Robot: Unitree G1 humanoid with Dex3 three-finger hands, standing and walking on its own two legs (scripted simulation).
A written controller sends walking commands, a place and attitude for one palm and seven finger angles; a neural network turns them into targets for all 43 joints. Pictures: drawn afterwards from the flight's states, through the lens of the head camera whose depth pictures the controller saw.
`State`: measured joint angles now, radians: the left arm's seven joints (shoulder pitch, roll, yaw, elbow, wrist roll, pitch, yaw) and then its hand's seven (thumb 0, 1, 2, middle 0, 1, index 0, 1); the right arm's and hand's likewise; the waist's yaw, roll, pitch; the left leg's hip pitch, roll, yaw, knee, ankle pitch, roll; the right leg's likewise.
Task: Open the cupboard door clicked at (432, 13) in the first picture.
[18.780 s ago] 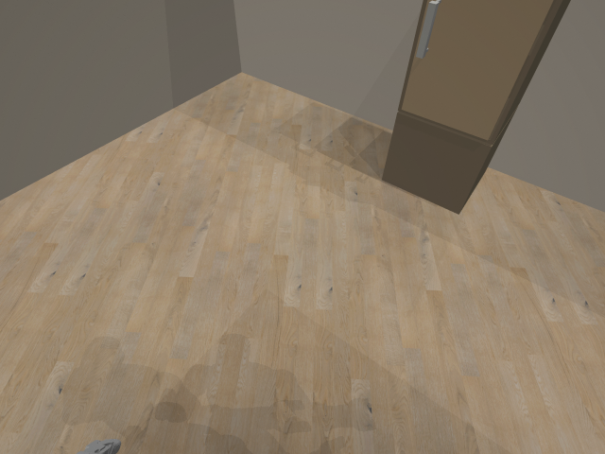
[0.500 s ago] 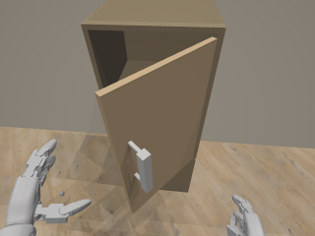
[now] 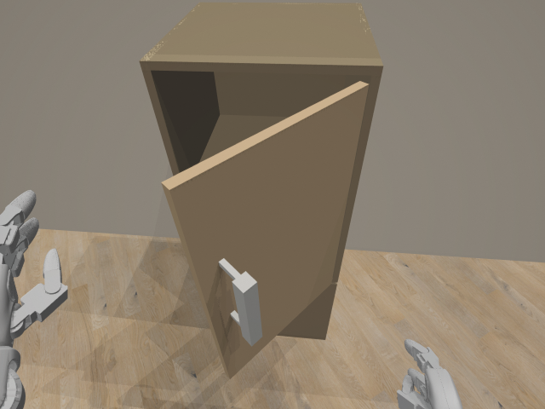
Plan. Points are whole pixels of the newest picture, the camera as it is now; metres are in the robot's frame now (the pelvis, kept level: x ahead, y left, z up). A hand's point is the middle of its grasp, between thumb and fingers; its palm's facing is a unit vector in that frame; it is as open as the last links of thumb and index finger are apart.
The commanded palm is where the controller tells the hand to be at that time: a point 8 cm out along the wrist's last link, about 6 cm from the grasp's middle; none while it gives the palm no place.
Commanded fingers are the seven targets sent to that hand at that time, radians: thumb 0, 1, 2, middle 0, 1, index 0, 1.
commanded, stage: draw the hand back to the body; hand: left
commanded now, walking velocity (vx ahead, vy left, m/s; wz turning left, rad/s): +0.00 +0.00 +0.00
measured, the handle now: (239, 302) +0.28 +0.10 -0.01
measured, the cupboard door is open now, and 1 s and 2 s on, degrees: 49 49 49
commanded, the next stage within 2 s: step back with the hand held close in 0.26 s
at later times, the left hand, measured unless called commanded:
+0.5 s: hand (65, 290) +0.18 +0.25 +0.17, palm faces +0.46 -0.78 -0.43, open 7.4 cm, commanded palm +0.12 +0.29 +0.17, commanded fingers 0.00 0.90 0.90 -0.20 -0.30 -0.20 -0.30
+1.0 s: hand (13, 352) +0.12 +0.27 +0.16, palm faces +0.38 -0.77 -0.51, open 7.4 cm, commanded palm +0.06 +0.31 +0.17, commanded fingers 0.00 0.90 0.90 -0.20 -0.30 -0.20 -0.30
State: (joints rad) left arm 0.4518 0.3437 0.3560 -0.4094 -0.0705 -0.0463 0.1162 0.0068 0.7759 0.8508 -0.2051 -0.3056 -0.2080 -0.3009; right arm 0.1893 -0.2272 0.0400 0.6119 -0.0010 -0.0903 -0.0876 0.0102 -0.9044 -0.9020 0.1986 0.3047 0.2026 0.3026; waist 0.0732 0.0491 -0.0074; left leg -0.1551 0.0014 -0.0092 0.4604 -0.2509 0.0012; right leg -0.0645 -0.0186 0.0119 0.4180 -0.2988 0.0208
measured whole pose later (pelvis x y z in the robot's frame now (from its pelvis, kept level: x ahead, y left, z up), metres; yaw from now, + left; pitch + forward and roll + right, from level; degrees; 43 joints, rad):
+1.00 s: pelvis -0.08 +0.01 -0.01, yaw +0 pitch -1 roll -2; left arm 0.56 0.43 0.43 -0.52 -0.03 -0.19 0.13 0.01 0.89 0.90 -0.22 -0.31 -0.22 -0.30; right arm 0.19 -0.22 0.00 0.54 0.01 -0.02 -0.09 0.01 -0.91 -0.90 0.20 0.30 0.20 0.30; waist 0.00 0.01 0.05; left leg -0.36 0.01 -0.01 0.50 -0.13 0.02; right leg -0.28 -0.01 0.02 0.47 -0.19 0.04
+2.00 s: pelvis -0.27 +0.00 +0.00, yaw -1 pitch +0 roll +0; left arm 0.62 0.46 0.43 -0.54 -0.04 -0.17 0.16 0.01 0.89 0.90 -0.22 -0.31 -0.22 -0.30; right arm 0.24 -0.20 0.01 0.62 -0.02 -0.10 -0.07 0.01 -0.90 -0.90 0.20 0.30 0.20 0.30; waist 0.00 -0.02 -0.01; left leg -0.43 0.00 0.04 0.60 -0.26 0.00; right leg -0.19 0.05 -0.06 0.46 -0.27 -0.08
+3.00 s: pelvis -0.30 +0.03 -0.01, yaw +0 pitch +0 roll +1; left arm 0.23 0.23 0.01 0.77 0.03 0.05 0.00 0.01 0.91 0.90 -0.20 -0.30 -0.20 -0.30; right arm 0.13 -0.28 0.01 0.89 -0.03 0.00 0.01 0.01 -0.91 -0.90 0.20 0.30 0.20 0.30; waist -0.02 0.02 0.03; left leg -0.30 0.00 0.06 0.52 -0.23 0.02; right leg -0.27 -0.02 -0.05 0.56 -0.29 -0.02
